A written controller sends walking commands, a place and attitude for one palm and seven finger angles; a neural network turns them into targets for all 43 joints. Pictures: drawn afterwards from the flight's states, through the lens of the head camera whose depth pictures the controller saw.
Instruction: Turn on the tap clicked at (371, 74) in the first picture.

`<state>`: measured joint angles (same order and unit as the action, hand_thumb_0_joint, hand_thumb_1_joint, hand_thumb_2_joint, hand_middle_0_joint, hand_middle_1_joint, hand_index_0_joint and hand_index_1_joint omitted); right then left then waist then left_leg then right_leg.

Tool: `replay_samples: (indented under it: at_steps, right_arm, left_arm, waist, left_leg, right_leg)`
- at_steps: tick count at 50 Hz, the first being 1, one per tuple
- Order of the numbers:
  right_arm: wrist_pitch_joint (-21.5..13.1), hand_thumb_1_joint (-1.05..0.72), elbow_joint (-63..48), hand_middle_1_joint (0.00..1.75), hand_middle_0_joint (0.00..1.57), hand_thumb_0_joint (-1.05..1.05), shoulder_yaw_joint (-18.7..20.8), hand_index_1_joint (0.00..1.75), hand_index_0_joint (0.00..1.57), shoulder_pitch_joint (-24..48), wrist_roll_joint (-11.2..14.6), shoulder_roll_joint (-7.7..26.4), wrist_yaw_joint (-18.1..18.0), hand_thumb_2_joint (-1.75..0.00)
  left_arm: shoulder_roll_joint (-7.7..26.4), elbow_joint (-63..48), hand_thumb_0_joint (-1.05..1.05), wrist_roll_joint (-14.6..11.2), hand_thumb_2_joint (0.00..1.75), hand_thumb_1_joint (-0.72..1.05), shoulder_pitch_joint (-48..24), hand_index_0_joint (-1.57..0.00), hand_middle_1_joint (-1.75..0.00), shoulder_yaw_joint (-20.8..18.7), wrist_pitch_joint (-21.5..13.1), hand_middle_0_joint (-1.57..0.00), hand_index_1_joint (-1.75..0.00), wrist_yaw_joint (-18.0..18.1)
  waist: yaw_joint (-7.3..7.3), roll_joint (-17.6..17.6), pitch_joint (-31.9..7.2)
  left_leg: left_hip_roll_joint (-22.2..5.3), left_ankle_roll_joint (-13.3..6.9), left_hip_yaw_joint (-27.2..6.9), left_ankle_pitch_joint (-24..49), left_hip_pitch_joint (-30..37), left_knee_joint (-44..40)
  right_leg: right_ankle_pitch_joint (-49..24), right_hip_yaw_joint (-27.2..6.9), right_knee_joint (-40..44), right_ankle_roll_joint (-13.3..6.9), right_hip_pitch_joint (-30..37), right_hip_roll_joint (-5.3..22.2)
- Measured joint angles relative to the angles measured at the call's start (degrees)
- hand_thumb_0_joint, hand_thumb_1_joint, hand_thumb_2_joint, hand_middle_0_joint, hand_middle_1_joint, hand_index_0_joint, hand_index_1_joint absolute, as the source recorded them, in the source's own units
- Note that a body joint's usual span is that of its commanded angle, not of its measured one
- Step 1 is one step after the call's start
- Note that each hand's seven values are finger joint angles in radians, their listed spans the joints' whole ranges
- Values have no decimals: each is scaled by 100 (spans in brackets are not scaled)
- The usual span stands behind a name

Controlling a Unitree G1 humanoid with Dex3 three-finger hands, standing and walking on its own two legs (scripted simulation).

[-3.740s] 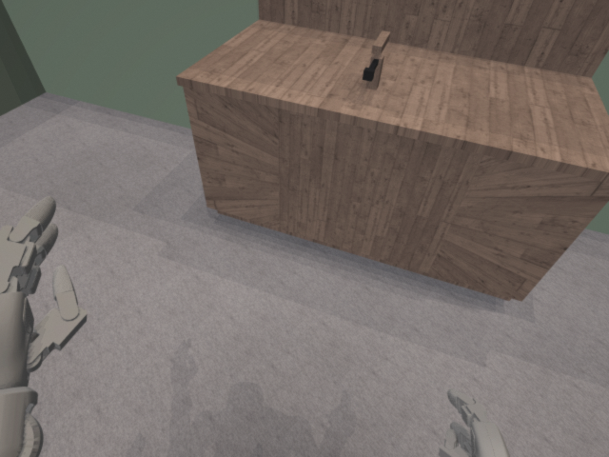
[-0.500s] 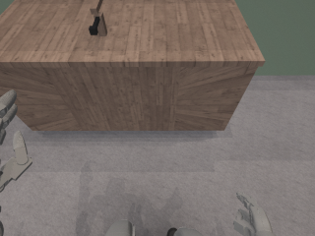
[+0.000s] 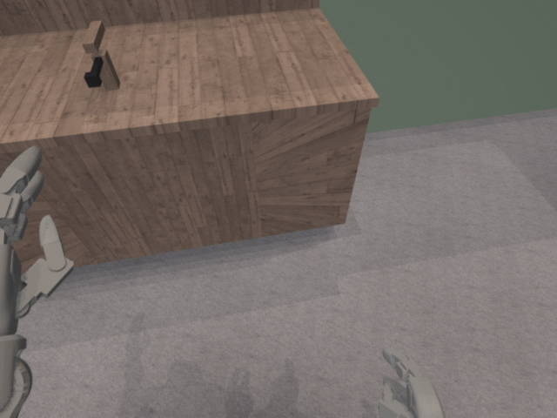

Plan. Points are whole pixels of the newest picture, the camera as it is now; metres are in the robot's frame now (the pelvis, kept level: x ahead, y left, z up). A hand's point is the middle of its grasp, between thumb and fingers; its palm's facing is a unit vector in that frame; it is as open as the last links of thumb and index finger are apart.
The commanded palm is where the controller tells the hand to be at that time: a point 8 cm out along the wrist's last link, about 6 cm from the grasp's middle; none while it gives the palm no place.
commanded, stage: turn to face it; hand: left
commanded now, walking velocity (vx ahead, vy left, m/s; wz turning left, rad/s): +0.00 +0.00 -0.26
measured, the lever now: (93, 79) +0.82 +0.54 +0.03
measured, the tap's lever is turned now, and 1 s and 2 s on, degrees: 0 0 0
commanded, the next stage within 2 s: take the last steps up to it in 0.02 s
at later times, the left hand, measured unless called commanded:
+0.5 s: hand (48, 284) +0.20 +0.23 +0.19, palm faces +0.42 -0.82 -0.40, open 7.4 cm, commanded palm +0.16 +0.27 +0.19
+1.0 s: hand (47, 221) +0.28 +0.28 +0.18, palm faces +0.42 -0.81 -0.41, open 7.4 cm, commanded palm +0.22 +0.32 +0.19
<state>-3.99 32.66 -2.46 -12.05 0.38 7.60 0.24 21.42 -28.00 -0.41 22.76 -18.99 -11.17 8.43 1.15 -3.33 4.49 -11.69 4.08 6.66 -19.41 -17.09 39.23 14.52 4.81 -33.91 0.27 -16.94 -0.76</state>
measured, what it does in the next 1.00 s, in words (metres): steps on the spot: left foot, then right foot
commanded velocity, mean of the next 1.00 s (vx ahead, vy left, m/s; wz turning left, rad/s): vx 0.27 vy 0.14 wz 0.03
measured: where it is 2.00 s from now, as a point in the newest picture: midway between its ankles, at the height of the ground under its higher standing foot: (235, 386)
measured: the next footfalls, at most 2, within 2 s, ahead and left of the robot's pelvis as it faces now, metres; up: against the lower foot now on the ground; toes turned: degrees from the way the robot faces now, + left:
left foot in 0.32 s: +0.01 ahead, +0.11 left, +0.00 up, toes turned +2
right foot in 0.58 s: +0.06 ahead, -0.12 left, +0.00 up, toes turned -9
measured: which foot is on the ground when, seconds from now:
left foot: up 0.00-0.30, down 0.32-0.58, up 0.60-0.94, down 0.96-1.00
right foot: down 0.00-0.34, up 0.36-0.56, down 0.58-0.98, up 1.00-1.00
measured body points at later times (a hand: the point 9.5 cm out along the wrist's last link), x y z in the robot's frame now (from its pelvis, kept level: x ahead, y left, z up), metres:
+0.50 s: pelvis -0.01 -0.01 +0.02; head -0.04 -0.01 +0.47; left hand +0.17 +0.28 +0.21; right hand +0.11 -0.26 -0.07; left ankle -0.03 +0.11 -0.72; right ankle +0.00 -0.11 -0.68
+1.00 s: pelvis +0.06 +0.04 +0.01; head +0.09 +0.05 +0.45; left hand +0.25 +0.32 +0.20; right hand +0.21 -0.23 -0.08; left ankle +0.09 +0.16 -0.72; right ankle +0.02 -0.11 -0.72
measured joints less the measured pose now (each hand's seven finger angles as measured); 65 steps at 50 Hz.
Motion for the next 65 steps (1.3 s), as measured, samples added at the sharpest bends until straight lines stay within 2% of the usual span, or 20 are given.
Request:
replay_samples:
  at_steps: [3, 7, 10, 15, 18, 21, 23, 27, 29, 30, 32, 36, 40, 47, 50, 53, 55, 59, 63, 65]
  right_arm:
    - [116, -91, 178, 30, 21, 1, 81, 30, 21, 182, 1, 150, -17, -89]
    - [342, -91, 188, 30, 21, 1, 220, 30, 21, 268, -5, 385, -91, -89]
    - [360, -91, 195, 30, 20, 2, 346, 30, 21, 169, -6, 576, -193, -89]
    - [272, -91, 326, 30, 20, 2, 522, 30, 20, -139, -28, 826, -359, -89]
    - [208, -91, 353, 30, 20, 2, 576, 30, 20, -283, -55, 808, -439, -90]
    - [56, -91, 396, 30, 20, 2, 555, 30, 20, -414, -65, 666, -445, -90]
    - [-37, -91, 434, 30, 20, 2, 508, 30, 20, -473, -51, 552, -404, -90]
    - [-143, -91, 472, 30, 20, 1, 328, 30, 20, -425, -49, 334, -351, -90]
    - [-162, -91, 461, 30, 20, 1, 246, 30, 20, -336, -64, 259, -332, -89]
    - [-145, -91, 480, 30, 20, 1, 237, 30, 21, -260, -67, 256, -317, -89]
    - [-64, -91, 608, 30, 20, 1, 256, 30, 21, -103, -77, 269, -278, -89]
    - [131, -91, 684, 30, 20, 1, 280, 30, 21, 83, -78, 323, -206, -89]
    - [162, -91, 529, 30, 20, 2, 328, 30, 21, 56, -73, 409, -224, -89]
    - [30, -91, 368, 30, 20, 1, 558, 30, 21, -116, -83, 715, -365, -89]
    - [-4, -91, 358, 30, 20, 2, 634, 30, 20, -34, -36, 609, -434, -89]
    - [-83, -91, 340, 30, 20, 2, 545, 30, 20, 100, -47, 352, -412, -89]
    - [-175, -91, 330, 30, 20, 1, 448, 30, 20, 140, -20, 192, -344, -89]
    - [-306, -91, 269, 30, 20, 1, 262, 30, 21, 109, -13, 5, -220, -89]
    - [-246, -91, 275, 30, 20, 1, 169, 30, 21, 0, -38, -6, -226, -89]
    - [-128, -91, 356, 30, 20, 1, 196, 30, 21, 3, -27, 86, -240, -89]
  left_arm:
    - [32, -31, 1, -42, 90, 89, -70, -21, -30, -13, -56, -22, -30, -42]
    - [121, -293, 1, -151, 90, 88, 623, -22, -30, -270, -144, -22, -30, -54]
    - [226, -401, 1, -159, 90, 88, 988, -22, -30, -343, -169, -22, -30, -28]
    - [254, -438, 1, -92, 90, 88, 974, -22, -30, -254, -153, -22, -30, 89]
    - [141, -299, 1, -47, 90, 88, 810, -22, -30, -217, -193, -22, -30, 132]
    - [1, 58, 1, 49, 90, 88, 701, -22, -30, -206, -233, -22, -30, 133]
    - [-73, 250, 1, 75, 90, 89, 626, -22, -30, -163, -214, -22, -30, 125]
    - [-162, 368, 1, 70, 90, 89, 515, -21, -30, -61, -173, -21, -30, 111]
    - [-140, 406, 1, 96, 90, 89, 388, -21, -30, -6, -183, -21, -30, 88]
    - [-152, 449, 1, 122, 90, 89, 271, -21, -30, 53, -191, -21, -30, 65]
    - [-201, 549, 1, 119, 90, 89, 27, -21, -30, 196, -205, -21, -30, -8]
    - [-255, 482, 1, 52, 90, 88, 192, -22, -30, 123, -312, -22, -30, -102]
    - [-80, 212, 1, 12, 90, 88, 620, -22, -30, -84, -415, -22, -30, -80]
    - [-70, -223, 1, -11, 90, 88, 735, -22, -30, -145, -375, -22, -30, 97]
    - [-26, -184, 1, -28, 90, 88, 464, -22, -30, -209, -341, -22, -30, 150]
    - [17, 56, 1, -3, 90, 89, 181, -22, -30, -249, -287, -22, -30, 164]
    - [40, 35, 1, -21, 90, 89, 146, -21, -30, -248, -223, -21, -30, 143]
    - [29, -349, 2, -61, 90, 89, 436, -21, -30, -185, -270, -21, -30, 98]
    - [225, -454, 1, -73, 90, 89, 723, -21, -30, -214, -309, -22, -30, 23]
    - [307, -306, 1, -45, 90, 89, 668, -22, -30, -239, -304, -22, -30, -24]
  waist:
    - [-163, 2, 152]
    - [-317, 210, 80]
    - [-398, 284, -62]
    - [-371, 376, -375]
    - [-316, 499, -477]
    - [-324, 394, -678]
    - [-314, 278, -767]
    - [-186, 142, -744]
    - [-141, 87, -653]
    - [-148, -7, -571]
    - [-163, -89, -426]
    - [-125, 53, -313]
    - [-219, 277, -216]
    - [-55, 414, -134]
    - [-51, 603, -93]
    - [-140, 622, -110]
    - [-191, 555, -142]
    - [-234, 406, -185]
    - [-241, 176, -213]
    - [-235, -19, -197]
  left_leg:
    - [345, -88, -453, -732, -539, 1236]
    - [740, -100, -504, -621, -883, 1970]
    - [838, -170, -441, -460, -742, 1366]
    - [982, -411, -268, -372, 70, -413]
    - [1080, -536, -231, 247, 413, -971]
    - [1031, -582, -303, 240, 526, -1006]
    - [988, -568, -383, 227, 601, -1065]
    - [955, -461, -364, 106, 651, -926]
    - [958, -417, -367, -108, 514, -541]
    - [913, -486, -400, -250, 356, -171]
    - [975, -501, -534, -504, -162, 1043]
    - [954, -393, -504, -138, -969, 2355]
    - [682, -375, -384, 232, -1109, 1465]
    - [714, -470, 45, 512, -159, -743]
    - [897, -469, 223, 494, 86, -795]
    - [887, -525, 239, 309, 145, -685]
    - [849, -546, 234, 300, 238, -803]
    - [860, -552, 313, 239, 440, -1018]
    - [905, -521, 285, -84, 532, -756]
    - [827, -550, 165, -395, 289, 38]
  right_leg:
    - [53, -26, -122, -273, -180, -25]
    - [-233, -329, 200, -323, -311, -39]
    - [-423, -381, 457, -330, -324, -64]
    - [-478, -278, 570, -295, -303, -61]
    - [302, -278, -18, -207, -392, 7]
    - [967, -142, -1444, -81, -704, 21]
    - [1030, -7, -1703, -16, -698, 89]
    - [991, 225, -597, 69, -205, 234]
    - [481, 308, 109, -11, 93, 256]
    - [93, 377, 98, -119, 85, 234]
    - [128, 499, -111, -241, 64, 284]
    - [153, 379, 165, -224, 181, 407]
    - [2, 337, 581, -124, 360, 573]
    - [341, 219, 380, 199, 504, 804]
    - [861, -2, -494, 196, 297, 954]
    - [1585, -107, -2153, 82, -321, 709]
    - [1579, 32, -2471, 71, -615, 585]
    - [1057, 321, -1669, 74, -803, 499]
    - [473, 582, -164, 39, -358, 337]
    - [-74, 683, -1, -241, -206, 278]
